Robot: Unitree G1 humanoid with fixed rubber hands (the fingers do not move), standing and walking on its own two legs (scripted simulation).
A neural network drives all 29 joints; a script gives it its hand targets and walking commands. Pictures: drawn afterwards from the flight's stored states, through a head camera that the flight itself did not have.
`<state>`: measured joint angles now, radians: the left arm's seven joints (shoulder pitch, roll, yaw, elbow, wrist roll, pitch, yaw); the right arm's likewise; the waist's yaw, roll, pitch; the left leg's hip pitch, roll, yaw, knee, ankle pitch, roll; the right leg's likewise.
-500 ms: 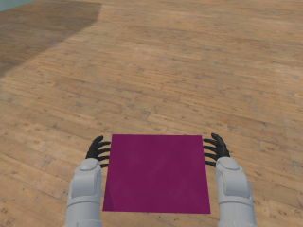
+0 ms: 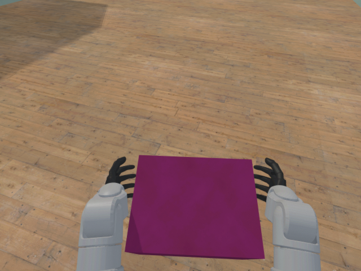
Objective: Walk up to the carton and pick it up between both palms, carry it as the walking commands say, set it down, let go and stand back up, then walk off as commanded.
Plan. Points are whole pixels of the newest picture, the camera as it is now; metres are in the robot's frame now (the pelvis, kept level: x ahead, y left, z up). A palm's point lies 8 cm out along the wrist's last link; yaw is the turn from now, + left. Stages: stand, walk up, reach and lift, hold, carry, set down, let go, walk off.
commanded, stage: carry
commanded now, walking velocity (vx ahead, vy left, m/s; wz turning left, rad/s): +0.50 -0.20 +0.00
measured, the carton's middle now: (192, 209) +0.29 -0.02 -0.02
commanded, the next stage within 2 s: none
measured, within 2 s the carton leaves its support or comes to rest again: neither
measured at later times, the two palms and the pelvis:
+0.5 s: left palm (162, 105) +0.57 +0.06 +0.08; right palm (274, 110) +0.54 -0.27 +0.10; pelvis +0.28 -0.07 +0.00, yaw -4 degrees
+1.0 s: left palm (191, 65) +0.86 -0.04 +0.08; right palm (273, 62) +0.87 -0.38 +0.09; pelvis +0.60 -0.21 +0.00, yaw -1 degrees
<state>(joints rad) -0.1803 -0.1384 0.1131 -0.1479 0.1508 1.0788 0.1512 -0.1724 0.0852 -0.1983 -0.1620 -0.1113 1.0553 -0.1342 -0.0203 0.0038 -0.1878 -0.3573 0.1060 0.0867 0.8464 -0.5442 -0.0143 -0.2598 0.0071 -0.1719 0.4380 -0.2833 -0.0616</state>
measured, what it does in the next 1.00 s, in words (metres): walks ahead: left foot, then right foot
